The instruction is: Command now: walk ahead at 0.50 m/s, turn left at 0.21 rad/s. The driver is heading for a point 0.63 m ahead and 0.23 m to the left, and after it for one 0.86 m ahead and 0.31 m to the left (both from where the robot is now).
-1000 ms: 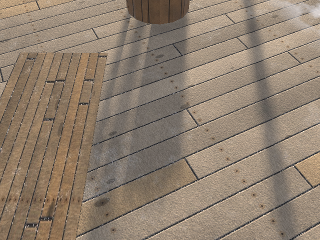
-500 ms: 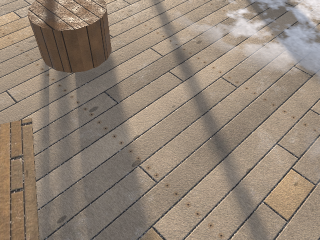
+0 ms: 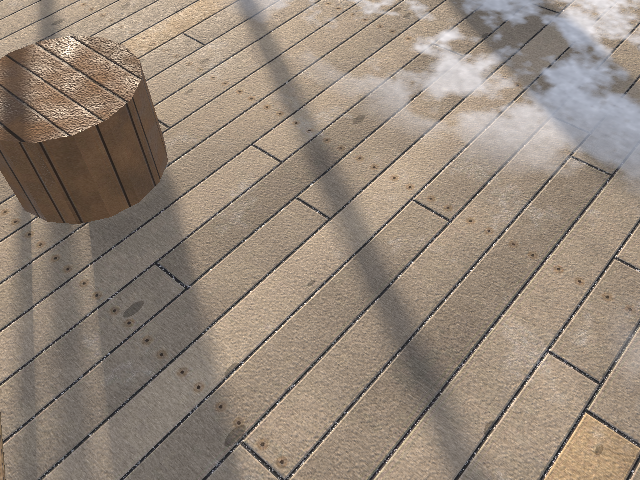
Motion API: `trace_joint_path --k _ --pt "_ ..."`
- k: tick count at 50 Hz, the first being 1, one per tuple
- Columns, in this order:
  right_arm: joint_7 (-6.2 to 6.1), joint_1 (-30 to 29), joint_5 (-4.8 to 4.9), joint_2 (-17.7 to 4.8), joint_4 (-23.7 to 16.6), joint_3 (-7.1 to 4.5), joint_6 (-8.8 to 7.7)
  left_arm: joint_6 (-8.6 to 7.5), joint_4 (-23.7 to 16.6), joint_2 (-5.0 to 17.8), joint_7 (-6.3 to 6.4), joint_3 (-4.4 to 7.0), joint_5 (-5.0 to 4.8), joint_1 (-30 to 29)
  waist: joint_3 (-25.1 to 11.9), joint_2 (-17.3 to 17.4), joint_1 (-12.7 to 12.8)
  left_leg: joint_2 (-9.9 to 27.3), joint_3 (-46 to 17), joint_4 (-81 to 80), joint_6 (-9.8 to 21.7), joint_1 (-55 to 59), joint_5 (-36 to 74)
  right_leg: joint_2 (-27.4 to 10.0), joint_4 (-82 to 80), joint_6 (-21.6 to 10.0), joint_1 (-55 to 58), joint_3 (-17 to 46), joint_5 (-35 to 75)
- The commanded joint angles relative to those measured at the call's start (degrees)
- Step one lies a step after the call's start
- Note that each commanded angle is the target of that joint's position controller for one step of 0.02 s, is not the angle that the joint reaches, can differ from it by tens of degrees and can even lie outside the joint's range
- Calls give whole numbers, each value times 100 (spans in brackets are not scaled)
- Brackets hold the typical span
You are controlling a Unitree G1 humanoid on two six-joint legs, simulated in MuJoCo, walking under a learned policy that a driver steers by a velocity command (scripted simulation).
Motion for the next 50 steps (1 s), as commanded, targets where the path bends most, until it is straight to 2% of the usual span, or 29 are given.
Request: trace_joint_path --k 1,4,8,13,14,16,17,18,19,20,21,22,23,24,25,26,29,33,37,39,41,42,43,44,45,46,47,48,50 --pt "-33 284 -8 -295 -240 -110 109 -242 -156 602 14 203 35 1 -299 -703 -50 318 -343 -55 -89 -735 576 -1563 -1628 -927 662 1171 976" --pt "-49 -124 -34 -243 -382 -119 152 -293 53 683 88 243 89 114 -39 -557 13 260 -518 -744 -170 -1204 1358 -1527 -1780 -849 755 603 1341" --pt "83 -772 -68 -102 -569 -53 90 -271 205 835 169 267 49 188 151 -469 235 132 -152 -2120 -89 -1052 2483 -1404 -1903 -628 907 -95 1425" --pt "265 -1561 -71 -47 -1013 5 84 -86 516 1020 221 338 -70 655 392 -349 518 24 210 -2938 174 -1448 2113 -1736 -1565 -534 1990 -409 1972" --pt "306 -1615 -70 -73 -1097 -6 85 -30 546 1060 234 352 -92 669 371 -384 489 -40 316 -3011 251 -1438 1847 -1789 -1375 -487 2190 -469 2393" --pt "354 -1431 -66 -218 -1186 -83 111 68 528 1218 286 392 -110 568 72 -591 276 -366 668 -3023 460 -896 1252 -1798 -693 -351 2403 -635 4241" --pt "353 -1084 -64 -353 -1155 -162 136 121 505 1293 321 410 -116 516 -201 -707 53 -590 835 -2967 587 -387 950 -1770 -89 -279 2421 -701 5161" --pt "321 -387 -49 -583 -1017 -299 150 170 480 1328 350 409 -124 434 -588 -690 -355 -825 903 -3126 761 563 946 -1644 901 -158 2167 -802 5489" --pt "229 559 -41 -945 -802 -493 180 159 424 1271 383 366 -118 391 -1073 -438 -850 -810 508 -3478 1013 2171 1229 -1406 2332 64 1213 -860 4617" --pt "113 894 -21 -1586 -749 -647 210 41 158 578 320 153 70 832 -1585 929 -509 645 -2177 -3624 1878 4263 840 -544 4490 460 -1258 -766 326" --pt "141 858 -48 -1488 -931 -561 126 -205 62 516 223 52 8 742 -2442 874 -470 1441 -4731 -4609 2591 5110 259 236 5570 511 -2431 612 -2466" --pt "155 760 -96 -1072 -912 -444 72 -361 -95 930 133 166 -224 76 -1911 402 -698 1276 -3996 -4835 2214 4830 271 -155 5649 378 -3008 1077 -2062" --pt "147 478 -79 -886 -926 -396 34 -448 -190 910 117 139 -267 -157 -1223 136 -529 1033 -3154 -4853 1972 4011 611 -407 5201 271 -3037 989 -1553" --pt "137 83 -65 -733 -985 -349 28 -472 -138 867 160 151 -137 -182 -790 -224 -249 776 -2552 -4892 1774 3155 1161 -632 4636 287 -2759 933 -1217" --pt "114 -189 -108 -541 -1083 -283 24 -425 -100 938 188 204 -30 -124 -586 -156 -49 587 -2144 -5008 1687 2526 1728 -775 4248 340 -2350 927 -979" --pt "92 -312 -154 -496 -1166 -260 29 -347 -93 928 180 221 3 -31 -535 -29 91 473 -1992 -5137 1683 2121 2014 -815 4081 410 -2036 926 -837" --pt "-2 -265 -127 -679 -1161 -315 8 -186 -148 695 199 167 61 -59 -424 8 170 277 -1491 -5286 1706 1428 2652 -753 3309 703 -1805 729 -442" --pt "-118 25 -69 -809 -1059 -358 76 -195 -383 454 171 48 31 -984 -254 221 -183 -114 -1115 -5202 1328 1045 1925 -427 1429 843 -1419 652 1074" --pt "-146 363 -22 -810 -933 -369 143 -277 -527 662 74 99 -88 -1421 -257 338 -348 94 -1657 -4873 1183 1363 1181 -226 587 774 -1090 835 1380" --pt "-166 358 -31 -774 -930 -369 164 -328 -521 828 37 169 -99 -1313 -265 443 -231 252 -2036 -4531 1092 1663 1046 -241 409 626 -946 953 1004" --pt "-184 166 -58 -675 -1005 -358 223 -384 -381 966 65 270 -21 -750 -373 548 124 18 -2096 -3793 830 1747 1735 -175 26 381 -264 796 875" --pt "-181 157 -91 -428 -1089 -277 228 -418 -335 1145 99 336 91 -272 -871 368 352 -342 -1813 -2817 578 1549 1857 -580 16 138 696 1020 1277" --pt "-200 567 -203 -101 -1204 -176 226 -400 -331 1537 131 417 189 339 -1750 -721 340 -921 -1204 -1089 226 504 6 -1801 371 -337 2371 2195 2530" --pt "-200 1240 -49 -155 -1322 -142 206 -274 -165 1639 91 448 140 580 -2301 -2503 66 -1238 -791 376 -40 -1041 -2056 -2838 -108 -1190 3374 4467 2113" --pt "-217 1180 -14 -721 -1142 -272 253 -221 -342 1098 85 316 32 311 -1853 -1574 150 -806 -1001 1020 -181 -1378 -1727 -2681 -237 -1082 2939 4249 1540" --pt "-224 590 -27 -909 -1226 -337 334 -149 -426 812 121 224 30 52 -1300 -1024 268 -653 -747 1179 -267 -1445 -1326 -2435 -228 -887 2314 3221 1737" --pt "-240 279 -71 -898 -1285 -363 422 -91 -434 709 130 171 65 -213 -948 -636 205 -476 -578 1034 -337 -1281 -1068 -2162 -288 -811 1644 2495 2195" --pt "-251 142 -102 -845 -1357 -391 494 -60 -380 653 144 153 70 -394 -689 -647 91 -297 -520 758 -353 -1107 -908 -1940 -351 -767 1111 2019 2489" --pt "-238 284 -43 -498 -1363 -331 605 -48 -266 728 162 177 111 -533 -520 -987 -50 -248 -225 292 -394 -647 -650 -1629 -661 -769 508 1296 2686"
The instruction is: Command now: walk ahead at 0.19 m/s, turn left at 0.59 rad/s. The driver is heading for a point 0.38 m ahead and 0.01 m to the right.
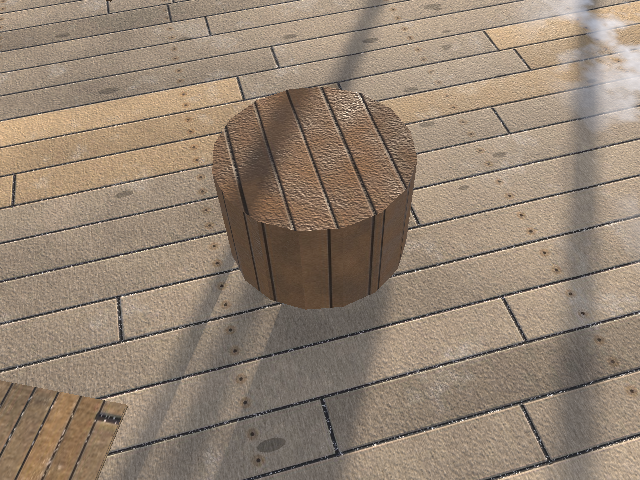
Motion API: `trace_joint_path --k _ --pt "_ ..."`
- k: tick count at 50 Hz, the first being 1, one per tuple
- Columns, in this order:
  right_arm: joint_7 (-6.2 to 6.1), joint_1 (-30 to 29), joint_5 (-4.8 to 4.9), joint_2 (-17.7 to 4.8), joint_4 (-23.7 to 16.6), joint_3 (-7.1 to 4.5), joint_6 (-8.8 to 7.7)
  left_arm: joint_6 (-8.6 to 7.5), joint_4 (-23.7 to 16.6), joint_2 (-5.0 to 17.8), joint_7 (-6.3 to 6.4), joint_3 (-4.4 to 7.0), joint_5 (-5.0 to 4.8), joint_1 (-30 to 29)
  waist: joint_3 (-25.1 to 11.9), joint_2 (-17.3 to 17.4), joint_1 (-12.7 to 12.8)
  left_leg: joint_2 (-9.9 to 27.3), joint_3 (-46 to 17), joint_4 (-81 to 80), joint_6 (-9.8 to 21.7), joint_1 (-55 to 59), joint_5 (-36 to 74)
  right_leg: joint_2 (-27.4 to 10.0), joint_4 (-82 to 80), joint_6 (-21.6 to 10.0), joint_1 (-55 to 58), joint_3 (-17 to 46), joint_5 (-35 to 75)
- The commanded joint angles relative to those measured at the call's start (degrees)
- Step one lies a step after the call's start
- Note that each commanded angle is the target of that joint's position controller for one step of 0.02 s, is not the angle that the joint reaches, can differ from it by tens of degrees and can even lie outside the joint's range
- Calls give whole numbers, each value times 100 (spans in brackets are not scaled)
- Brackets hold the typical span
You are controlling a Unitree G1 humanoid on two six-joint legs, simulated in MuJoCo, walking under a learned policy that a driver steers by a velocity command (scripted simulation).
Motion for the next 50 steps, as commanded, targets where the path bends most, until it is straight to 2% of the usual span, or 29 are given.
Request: trace_joint_path --k 1,3,6,8,11,13,14,15,16,17,18,19,20,21,22,24,26,28,30,31,32,33,34,35,37,39,45,50 --pt "-28 220 25 -304 -467 -134 89 6 -169 807 62 223 25 -5 -596 -1066 13 416 90 -328 -142 -555 345 -1489 -1109 -1095 997 970 2786" --pt "-13 -1 -17 -238 -590 -102 113 45 -81 959 111 286 -15 10 -755 -957 63 505 112 -807 -178 -620 671 -1697 -1189 -1243 1247 815 3015" --pt "71 -226 -33 -236 -676 -88 126 156 -30 1058 162 320 -78 -140 -912 -831 106 583 217 -1554 -138 -293 1343 -1743 -1284 -1232 1337 397 2619" --pt "127 -450 -53 -193 -754 -63 129 213 46 1113 144 326 -113 -149 -825 -834 165 524 326 -2097 -55 104 1493 -1667 -1298 -1181 1165 169 2331" --pt "186 -738 -77 -231 -885 -69 139 281 199 1262 71 363 -199 0 -701 -868 253 382 457 -2789 75 339 1303 -1738 -1117 -1128 1386 175 2117" --pt "222 -728 -77 -245 -898 -83 122 323 279 1314 50 364 -285 -17 -664 -887 175 288 529 -3539 223 629 1400 -1747 -799 -992 1531 212 1989" --pt "232 -598 -82 -251 -838 -95 93 334 323 1267 52 341 -336 -53 -675 -865 65 180 628 -4209 346 1061 1886 -1636 -515 -827 1435 134 1820" --pt "207 -496 -110 -412 -794 -140 66 324 457 1092 41 282 -329 208 -733 -655 54 179 493 -4794 514 1718 2653 -1412 -132 -527 1170 -30 1541" --pt "129 -289 -150 -821 -820 -231 54 288 457 766 17 157 -112 411 -1165 181 102 1021 -468 -4756 763 2773 4698 -1001 760 -70 536 -434 396" --pt "73 -493 -300 -1028 -975 -186 51 265 329 455 -26 5 72 583 -1341 1341 275 2243 -1881 -4587 1820 3284 5926 -379 1788 430 -602 -454 -2384" --pt "104 -358 -315 -533 -856 -73 -26 319 330 821 2 108 -16 189 -1523 816 -107 2302 -1864 -4651 2259 2969 5616 -419 2559 585 -741 201 -2945" --pt "137 -484 -294 -444 -745 -14 -105 368 320 977 5 165 -142 86 -1289 667 -23 2002 -1449 -4685 2086 2776 5409 -468 2844 586 -836 359 -2821" --pt "151 -696 -255 -478 -681 -28 -153 411 405 943 41 180 -169 133 -1172 557 68 1749 -1162 -4698 1827 2663 5110 -503 2799 572 -900 412 -2614" --pt "149 -893 -201 -488 -662 -26 -174 460 466 991 87 206 -132 163 -1035 527 109 1660 -1020 -4731 1686 2487 5001 -535 2687 612 -857 465 -2365" --pt "135 -1044 -189 -496 -624 -19 -176 502 528 991 106 217 -118 249 -991 526 207 1561 -841 -4750 1641 2159 5130 -500 2652 662 -554 441 -2102" --pt "123 -1223 -219 -402 -544 2 -168 535 628 795 120 164 -137 422 -1017 498 312 1369 -562 -4783 1580 1845 4928 -426 2166 702 -69 344 -1739" --pt "126 -1231 -226 -338 -428 15 -159 553 647 673 135 111 -146 316 -1003 563 205 1318 -540 -4798 1574 1808 4541 -382 1552 683 208 284 -1438" --pt "124 -1227 -222 -299 -294 38 -143 562 669 671 127 99 -146 294 -988 595 181 1328 -643 -4802 1546 1765 3954 -352 935 618 505 266 -1080" --pt "137 -1300 -158 -166 -162 103 -129 541 768 593 88 65 -79 459 -893 471 362 1116 -568 -4751 1245 1485 2814 -274 -307 457 1145 178 -7" --pt "152 -1080 -171 -65 -40 138 -155 526 768 724 78 69 17 443 -845 244 295 900 -511 -4735 929 1290 2048 -456 -558 331 1457 437 649" --pt "173 -898 -253 -47 22 145 -174 524 714 1059 97 118 27 365 -689 -296 48 573 -265 -4551 663 1133 1330 -828 -559 122 1426 771 1040" --pt "166 -785 -285 61 59 151 -159 518 815 1125 89 150 -48 132 -512 -979 -180 267 100 -4639 430 1482 1149 -850 -609 -146 659 772 -268" --pt "133 -1074 -293 -132 120 126 -135 479 745 840 59 87 -40 -10 -294 -817 34 252 114 -4492 335 1779 1342 -710 -814 -133 235 762 -1001" --pt "98 -1172 -250 -180 138 87 -119 434 812 745 62 53 6 12 -256 -756 63 273 119 -4422 358 1873 1500 -655 -888 -29 141 722 -1154" --pt "33 -1098 -234 -151 258 76 -77 336 913 734 78 30 -16 59 -215 -685 85 320 62 -4438 403 1849 1835 -564 -841 103 275 636 -776" --pt "23 -1031 -220 -101 404 72 -91 297 1046 686 109 3 -41 228 -299 -527 136 347 57 -4476 407 1837 2039 -509 -730 131 496 553 -496" --pt "6 -887 -175 -87 883 49 -137 351 1265 652 164 -31 -58 299 -297 -264 191 342 110 -4530 321 1823 2347 -416 -673 68 756 483 -178" --pt "-33 -785 -159 -128 1255 50 -138 374 1427 616 163 -50 -71 308 -295 -200 181 351 140 -4559 286 1897 2491 -359 -685 43 843 437 26"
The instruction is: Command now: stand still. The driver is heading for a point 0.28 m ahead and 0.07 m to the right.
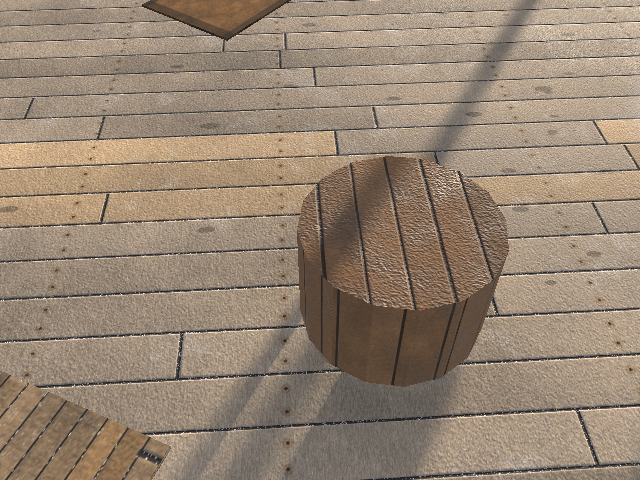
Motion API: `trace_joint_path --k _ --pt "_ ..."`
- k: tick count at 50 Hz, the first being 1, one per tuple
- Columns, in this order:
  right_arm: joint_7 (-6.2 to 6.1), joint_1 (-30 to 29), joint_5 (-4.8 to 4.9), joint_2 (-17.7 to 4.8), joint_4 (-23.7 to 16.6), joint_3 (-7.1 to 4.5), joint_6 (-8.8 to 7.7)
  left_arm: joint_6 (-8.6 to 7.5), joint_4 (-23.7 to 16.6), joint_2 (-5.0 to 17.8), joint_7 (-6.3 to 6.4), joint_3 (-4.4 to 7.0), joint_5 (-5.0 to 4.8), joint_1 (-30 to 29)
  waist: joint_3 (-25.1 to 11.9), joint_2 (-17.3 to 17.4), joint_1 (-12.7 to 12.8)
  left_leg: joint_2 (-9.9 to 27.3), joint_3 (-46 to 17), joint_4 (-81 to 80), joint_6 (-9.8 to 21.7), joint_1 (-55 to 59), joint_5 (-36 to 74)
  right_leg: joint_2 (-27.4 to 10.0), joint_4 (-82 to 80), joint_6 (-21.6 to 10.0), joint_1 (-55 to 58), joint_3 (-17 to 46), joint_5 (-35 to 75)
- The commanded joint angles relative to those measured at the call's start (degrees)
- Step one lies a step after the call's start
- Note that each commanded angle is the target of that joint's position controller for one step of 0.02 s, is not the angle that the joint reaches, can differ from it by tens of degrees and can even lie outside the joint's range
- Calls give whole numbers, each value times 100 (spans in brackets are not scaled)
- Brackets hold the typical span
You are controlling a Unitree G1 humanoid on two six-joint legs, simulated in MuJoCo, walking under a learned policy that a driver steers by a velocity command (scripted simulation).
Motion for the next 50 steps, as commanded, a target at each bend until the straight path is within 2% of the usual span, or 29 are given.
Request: trace_joint_path --k 1,11,22,50 --pt "-40 -145 11 -594 -98 -106 -74 -38 -132 712 21 135 -8 14 -207 29 42 173 -173 -328 108 338 998 -243 -611 -125 -267 245 754" --pt "-86 -99 31 -607 449 -55 -63 -15 134 669 33 110 -16 123 -154 -20 16 173 -112 -376 93 372 997 -165 -672 -132 -232 190 874" --pt "-94 -67 40 -549 825 6 -55 -13 322 626 62 77 -20 349 -85 -6 2 156 -56 -419 83 321 882 -118 -709 -133 -265 166 792" --pt "-110 305 56 -358 1156 109 -52 -19 516 384 111 31 -44 959 43 6 -17 126 2 -421 78 165 756 -62 -700 -140 -336 127 704"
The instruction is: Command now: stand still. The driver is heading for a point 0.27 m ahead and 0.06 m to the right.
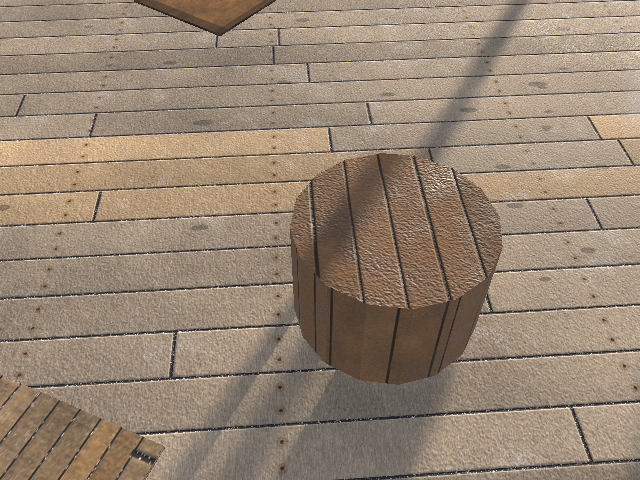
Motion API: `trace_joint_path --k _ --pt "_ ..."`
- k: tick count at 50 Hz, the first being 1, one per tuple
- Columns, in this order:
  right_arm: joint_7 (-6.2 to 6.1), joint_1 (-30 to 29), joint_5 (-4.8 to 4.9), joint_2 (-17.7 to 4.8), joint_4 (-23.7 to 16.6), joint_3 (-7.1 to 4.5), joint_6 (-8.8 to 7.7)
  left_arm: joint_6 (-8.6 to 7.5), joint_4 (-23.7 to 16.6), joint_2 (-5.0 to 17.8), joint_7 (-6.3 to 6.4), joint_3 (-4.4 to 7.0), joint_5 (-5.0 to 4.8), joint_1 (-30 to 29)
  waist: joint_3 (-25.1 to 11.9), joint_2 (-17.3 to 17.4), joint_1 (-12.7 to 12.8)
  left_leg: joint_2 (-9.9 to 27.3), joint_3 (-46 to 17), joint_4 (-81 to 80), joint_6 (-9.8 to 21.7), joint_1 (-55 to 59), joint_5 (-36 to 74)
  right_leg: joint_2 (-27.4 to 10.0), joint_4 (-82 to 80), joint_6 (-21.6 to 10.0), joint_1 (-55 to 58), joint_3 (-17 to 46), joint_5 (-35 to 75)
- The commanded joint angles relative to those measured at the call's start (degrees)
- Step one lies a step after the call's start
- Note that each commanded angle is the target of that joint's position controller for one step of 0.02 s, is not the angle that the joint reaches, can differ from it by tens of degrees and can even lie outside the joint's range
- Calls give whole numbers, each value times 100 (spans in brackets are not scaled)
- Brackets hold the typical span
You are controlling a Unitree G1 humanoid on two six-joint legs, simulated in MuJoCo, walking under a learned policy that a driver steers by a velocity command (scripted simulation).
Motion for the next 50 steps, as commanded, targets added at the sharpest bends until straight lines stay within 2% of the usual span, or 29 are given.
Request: trace_joint_path --k 1,14,15,17,18,20,21,22,24,25,26,27,28,29,30,32,33,34,36,38,39,41,42,43,44,45,46,47,50 --pt "-20 201 3 -565 -98 -71 -35 -30 -94 555 14 92 2 357 72 -12 5 24 15 -333 150 148 736 -151 -545 -72 -370 138 647" --pt "-27 380 11 -488 -87 -46 -49 -34 -67 456 20 96 -10 552 109 -4 6 16 31 -307 154 110 743 -141 -511 -74 -389 133 687" --pt "-30 487 7 -414 -34 -29 -44 -27 -8 402 28 87 -10 661 -29 -24 6 -58 117 -292 158 169 246 -93 -552 -90 -331 91 138" --pt "-49 515 61 -442 -44 -58 -42 3 -33 622 74 172 -81 674 203 -230 30 -339 408 116 235 -225 -1441 -121 -644 -310 -558 270 -1791" --pt "-45 443 59 -451 -111 -67 -78 -5 -81 730 87 212 -108 692 454 -360 67 -372 440 340 293 -624 -1934 -344 -819 -475 -712 598 -2587" --pt "30 215 58 -237 -290 -27 -251 -94 -74 1003 71 327 -160 1006 688 -918 215 -344 580 1265 333 -1310 -1479 -1217 -1402 -941 -532 1798 -3323" --pt "87 130 72 -185 -363 -16 -349 -140 -75 1106 64 386 -175 1060 786 -1099 243 -138 436 1782 405 -1393 -1181 -1694 -1654 -1208 -637 2411 -3287" --pt "146 122 114 -217 -412 -34 -427 -181 -136 1051 57 389 -151 930 868 -1046 152 31 312 1997 515 -1500 -1241 -1894 -1737 -1309 -689 2609 -3062" --pt "214 405 190 -215 -407 -59 -528 -232 -333 963 20 382 -205 449 882 -888 -179 142 283 1133 740 -979 -1405 -1693 -1521 -1054 -878 2108 -2493" --pt "221 898 181 -203 -205 -93 -554 -224 -445 946 -4 379 -258 141 785 -714 -437 -42 489 270 779 23 -933 -1309 -1207 -830 -1325 1529 -2150" --pt "212 1194 102 -299 -30 -157 -533 -234 -513 866 -21 360 -249 47 697 -355 -483 -250 509 -50 646 680 -390 -845 -522 -635 -1584 959 -1267" --pt "185 1754 52 -628 65 -264 -510 -272 -560 594 -44 277 -162 31 302 557 -604 494 -580 -550 736 1343 -229 -292 1048 -319 -1903 197 -377" --pt "225 2361 97 -1405 68 -432 -517 -342 -739 307 5 199 -87 117 -56 1890 -720 1724 -2623 -1229 1471 1983 397 338 2589 -14 -2879 -355 -1195" --pt "239 2250 -40 -1103 39 -314 -604 -386 -720 394 11 226 -172 113 -2 1360 -555 2207 -3441 -1352 1903 1686 942 165 3815 -23 -3121 305 -1927" --pt "222 1777 -34 -788 -127 -224 -670 -399 -686 476 -21 251 -249 171 306 746 -291 2154 -2798 -1136 1834 1442 1817 -58 4417 -95 -3279 534 -1705" --pt "232 1105 12 -575 -377 -142 -659 -397 -568 529 -54 310 -146 202 189 401 -12 1583 -1413 -1017 1372 1220 2952 -391 4056 -169 -3043 455 -936" --pt "212 993 9 -382 -407 -72 -609 -379 -579 581 -56 358 -114 76 176 459 29 1291 -901 -1022 1137 1119 3349 -476 3575 -157 -2787 363 -595" --pt "183 1021 -35 -257 -379 -16 -557 -347 -580 485 -73 351 -124 -17 127 546 45 1057 -546 -1002 1008 1005 3653 -438 3092 -101 -2495 227 -330" --pt "107 1070 -93 -361 -359 20 -486 -288 -630 175 -90 263 -143 -261 -11 589 47 812 -94 -857 962 828 4179 -324 2024 8 -1879 38 -20" --pt "63 1125 -79 -736 -351 -51 -424 -224 -741 178 -66 224 -139 -602 -136 602 -34 846 -44 -723 1058 648 4409 -151 1312 59 -1354 -148 67" --pt "62 1132 -44 -815 -341 -76 -399 -178 -748 255 -57 230 -142 -628 -210 626 -30 929 -119 -685 1113 611 4393 -122 1103 47 -1131 -169 234" --pt "88 970 77 -785 -344 -90 -381 -116 -682 376 -52 258 -131 -516 -187 601 123 946 -166 -586 1060 381 3960 -88 476 -86 -554 -168 984" --pt "116 1034 115 -735 -298 -95 -389 -98 -648 494 -39 295 -70 -476 -135 469 176 823 -157 -512 924 306 3586 -91 50 -195 -262 -98 1524" --pt "146 1176 68 -710 -256 -110 -415 -84 -613 762 -5 375 -21 -356 -216 213 177 613 -73 -368 721 226 3055 -305 -56 -319 174 164 2642" --pt "162 1500 -61 -607 -233 -114 -452 -78 -625 1095 23 454 -46 -330 -433 -172 -48 243 123 -243 477 -78 2162 -589 343 -519 758 411 3986" --pt "133 1883 -83 -207 -118 -39 -427 -72 -533 898 0 430 -83 -316 -726 -509 -144 98 246 -202 243 -351 1356 -765 661 -873 1214 585 4277" --pt "105 1710 -52 -278 -133 -46 -393 -71 -510 644 -22 401 -118 -355 -640 -383 -36 26 294 -123 115 -372 926 -753 687 -932 1141 677 4205" --pt "75 1482 -23 -350 -227 -64 -341 -82 -480 583 -44 398 -102 -478 -567 -393 -35 17 289 -105 66 -424 835 -727 647 -880 1018 715 3997" --pt "1 1399 -41 -442 -219 -81 -186 -171 -472 649 -109 441 -62 -717 -565 -180 -80 34 265 -35 39 -20 1128 -623 628 -803 626 634 4240"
